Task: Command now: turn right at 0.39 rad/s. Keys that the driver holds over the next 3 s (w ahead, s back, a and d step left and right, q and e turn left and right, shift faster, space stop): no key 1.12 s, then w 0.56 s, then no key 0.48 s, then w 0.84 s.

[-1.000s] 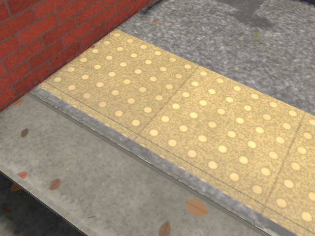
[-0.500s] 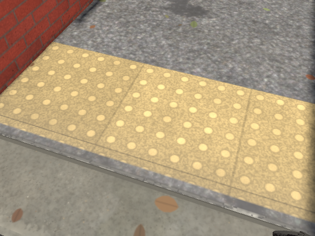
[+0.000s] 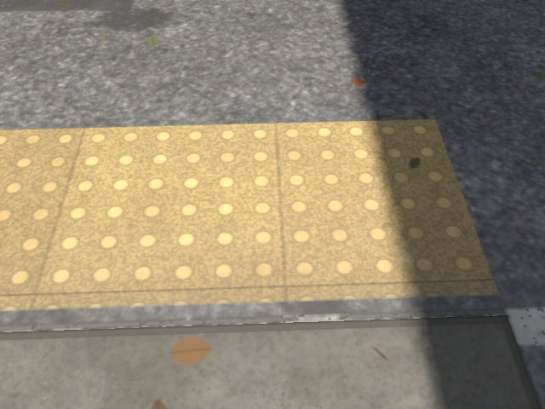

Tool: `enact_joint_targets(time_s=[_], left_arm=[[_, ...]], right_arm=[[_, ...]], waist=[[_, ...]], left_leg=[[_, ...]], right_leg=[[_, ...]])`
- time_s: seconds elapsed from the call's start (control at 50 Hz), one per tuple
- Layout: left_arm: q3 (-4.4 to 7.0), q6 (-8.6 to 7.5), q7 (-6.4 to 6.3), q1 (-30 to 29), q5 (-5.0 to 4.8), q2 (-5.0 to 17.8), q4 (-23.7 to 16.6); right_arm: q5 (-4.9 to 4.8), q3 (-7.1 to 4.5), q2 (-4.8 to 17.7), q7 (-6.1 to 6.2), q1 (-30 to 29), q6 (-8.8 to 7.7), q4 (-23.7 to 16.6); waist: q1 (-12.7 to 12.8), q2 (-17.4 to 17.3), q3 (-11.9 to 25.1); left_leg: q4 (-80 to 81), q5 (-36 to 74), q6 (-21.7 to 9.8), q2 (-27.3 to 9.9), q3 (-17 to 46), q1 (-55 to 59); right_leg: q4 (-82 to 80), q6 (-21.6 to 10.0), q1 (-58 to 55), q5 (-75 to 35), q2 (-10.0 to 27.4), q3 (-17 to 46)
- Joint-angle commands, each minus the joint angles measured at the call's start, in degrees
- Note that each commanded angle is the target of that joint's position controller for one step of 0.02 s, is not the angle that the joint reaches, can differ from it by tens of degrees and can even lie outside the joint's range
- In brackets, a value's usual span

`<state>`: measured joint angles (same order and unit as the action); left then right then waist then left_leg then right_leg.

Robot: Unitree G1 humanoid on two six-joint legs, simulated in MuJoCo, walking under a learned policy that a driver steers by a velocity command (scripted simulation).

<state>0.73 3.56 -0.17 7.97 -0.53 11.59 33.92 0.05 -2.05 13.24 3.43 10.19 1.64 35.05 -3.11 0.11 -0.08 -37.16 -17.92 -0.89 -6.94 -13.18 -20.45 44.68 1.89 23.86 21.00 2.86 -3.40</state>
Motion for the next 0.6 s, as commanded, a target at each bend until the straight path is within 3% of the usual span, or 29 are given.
enact_joint_targets(time_s=[0.02,0.04,0.06,0.08,0.1,0.12,0.14,0.18,0.24,0.28,0.3,0.32,0.36,0.38,0.4,0.42,0.44,0.5,0.6], left_arm=[[2.78,-1.17,0.22,5.0,0.4,7.2,-2.5],[3.87,-1.6,-0.26,6.5,1.17,13.2,-4.2],[2.87,-2.77,0.34,7.1,3.23,10.8,-5.6],[1.98,-3.48,0.73,4.6,3.21,8.2,-6.0],[1.1,-3.82,0.7,1.3,2.61,5.2,-5.7],[0.52,-4.1,0.66,-0.2,2.08,3.3,-5.9],[0.13,-4.27,0.4,-1.9,1.86,2.3,-5.6],[-0.56,-4.58,-0.22,-1.7,2.3,0.6,-4.9],[-0.14,-4.62,-0.65,0.2,2.56,1.1,-4.1],[0.23,-4.29,-0.83,1.9,2.36,1.9,-3.3],[0.0,-3.96,-0.88,2.4,2.48,1.3,-2.5],[-0.25,-3.81,-0.73,2.7,1.89,0.4,-1.5],[-0.11,-4.42,0.04,5.5,1.37,0.6,1.2],[0.12,-4.78,0.57,7.0,1.52,0.9,1.5],[0.21,-4.59,0.53,7.9,1.45,0.9,2.4],[0.5,-4.22,0.16,5.5,1.29,1.9,3.1],[0.49,-3.97,-0.21,4.5,0.92,1.1,3.5],[0.73,-3.45,-0.41,7.1,1.55,0.6,6.0],[1.08,-2.86,-0.69,10.2,1.41,0.8,10.1]], right_arm=[[-1.05,-1.42,5.1,-1.3,1.1,-0.21,-0.4],[0.78,0.32,0.5,-2.24,-0.6,-0.81,-2.3],[-0.38,-0.2,2.4,-1.51,-2.5,-0.83,-1.9],[-1.95,-1.09,4.4,-1.58,-3.0,-0.44,-1.0],[-1.99,-1.01,3.6,-1.9,-2.9,-0.11,-0.2],[-0.94,-0.93,3.0,-1.85,-2.8,0.16,0.5],[-0.16,-1.1,2.8,-1.73,-2.0,0.25,0.9],[0.08,-1.11,1.7,-1.8,0.4,0.18,2.7],[0.0,-0.36,0.1,-1.7,-0.8,-0.29,3.5],[-0.45,-0.15,0.2,-1.68,-1.8,-0.74,3.4],[-0.75,-0.08,-0.2,-1.59,1.2,-0.67,4.9],[-0.43,0.06,-0.6,-1.75,3.5,-0.89,6.0],[1.03,-0.25,1.9,-2.11,4.7,-1.16,7.0],[0.85,-0.93,4.9,-2.14,5.4,-1.24,7.3],[-0.05,-1.41,5.0,-2.31,5.3,-1.37,8.7],[-0.22,-0.92,2.3,-2.46,5.8,-1.61,9.3],[0.37,-0.53,1.2,-2.3,5.5,-1.67,10.2],[0.25,-0.37,0.8,-2.05,6.5,-2.25,12.2],[0.13,-0.32,0.9,-1.71,8.5,-2.1,15.4]], waist=[[2.7,-1.5,6.2],[2.5,15.6,7.3],[6.4,15.2,12.8],[5.9,10.9,8.8],[4.0,9.0,4.7],[3.3,6.0,3.2],[2.2,5.6,2.1],[1.4,5.9,3.6],[3.0,6.1,3.8],[4.0,8.5,3.4],[3.7,9.2,3.8],[2.3,8.1,2.6],[2.0,4.7,0.9],[3.8,0.2,0.8],[3.9,-4.6,0.2],[2.2,-3.4,-0.7],[2.4,-3.8,-0.7],[2.9,-3.7,1.1],[2.9,-2.1,1.5]], left_leg=[[-1.9,7.1,-4.7,-6.4,6.7,-0.3],[-20.5,-16.0,2.4,0.4,2.8,-17.8],[-31.3,-18.0,5.2,2.2,12.1,-17.3],[-37.8,-14.8,6.5,2.0,14.7,-17.5],[-36.5,-11.6,6.6,1.2,16.5,-19.3],[-34.2,-9.3,6.6,0.5,17.7,-20.2],[-32.7,-5.7,6.9,0.4,18.1,-18.5],[-29.9,-0.9,7.2,0.9,17.1,-14.0],[-15.6,-1.5,7.0,1.2,15.4,-8.1],[-6.5,-5.5,7.0,2.5,13.8,-4.6],[-2.3,-4.8,6.8,3.2,13.1,-0.4],[6.3,1.6,5.9,3.0,13.2,3.2],[11.1,15.2,4.0,1.2,16.6,9.4],[10.0,17.2,2.9,0.7,16.1,11.0],[9.8,9.5,1.4,1.8,15.4,7.2],[11.8,7.0,0.8,2.2,15.5,4.6],[12.9,8.2,0.8,2.0,15.8,4.1],[13.4,11.9,0.3,2.2,15.7,6.1],[14.0,14.9,-0.4,2.5,15.3,8.1]], right_leg=[[-19.1,-5.3,-15.2,-13.1,-1.7,2.8],[-19.2,-10.8,-25.7,-36.4,13.4,23.6],[-23.1,-21.7,-17.0,-28.3,20.7,30.6],[-25.1,-22.2,-12.8,-20.2,17.9,27.5],[-25.6,-18.7,-10.8,-11.9,14.3,23.8],[-25.7,-15.9,-10.4,-6.4,12.5,22.6],[-25.7,-14.7,-8.7,-6.4,11.3,20.9],[-25.0,-14.1,-8.3,-10.3,9.5,17.3],[-24.5,-13.2,-10.0,-15.0,7.7,13.9],[-24.6,-13.2,-11.6,-15.5,7.2,14.5],[-24.3,-13.4,-10.9,-14.9,7.1,14.2],[-24.1,-12.6,-9.7,-12.1,6.2,13.7],[-24.2,-9.8,-5.9,-7.9,4.2,13.1],[-24.5,-8.7,-4.8,-6.7,1.8,11.4],[-25.4,-7.5,-7.2,-5.7,-0.1,9.0],[-24.4,-6.9,-9.4,-5.1,-0.4,8.2],[-23.5,-6.5,-10.4,-7.1,-0.4,7.4],[-22.9,-6.1,-12.8,-14.1,-1.0,5.9],[-22.8,-5.5,-14.0,-17.8,-1.0,4.8]])
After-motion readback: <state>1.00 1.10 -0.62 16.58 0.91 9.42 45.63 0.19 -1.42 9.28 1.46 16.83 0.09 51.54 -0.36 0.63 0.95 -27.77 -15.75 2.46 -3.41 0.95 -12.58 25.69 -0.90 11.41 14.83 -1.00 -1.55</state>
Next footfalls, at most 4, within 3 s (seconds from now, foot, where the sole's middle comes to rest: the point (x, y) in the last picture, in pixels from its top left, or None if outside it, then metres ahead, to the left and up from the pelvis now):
0.02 right None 0.04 -0.12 -0.76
0.36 left None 0.06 0.14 -0.76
1.76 left None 0.43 0.17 -0.61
2.30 right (289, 393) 0.47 -0.03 -0.61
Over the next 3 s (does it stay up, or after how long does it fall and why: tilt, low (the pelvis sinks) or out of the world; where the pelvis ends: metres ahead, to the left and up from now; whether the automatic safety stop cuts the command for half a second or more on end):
stays up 0.72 0.16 0.17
